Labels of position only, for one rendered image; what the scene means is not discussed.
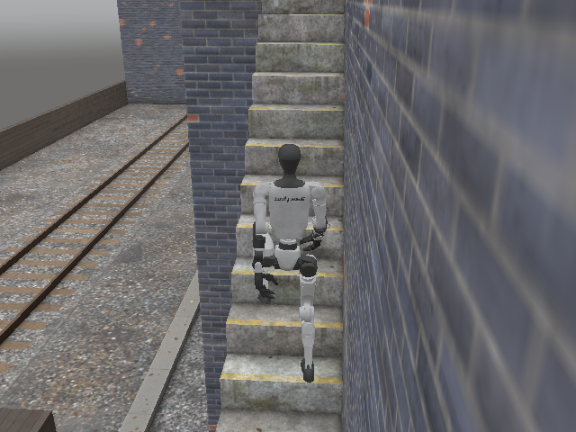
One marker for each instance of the stairs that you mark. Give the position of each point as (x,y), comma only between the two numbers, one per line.
(298,96)

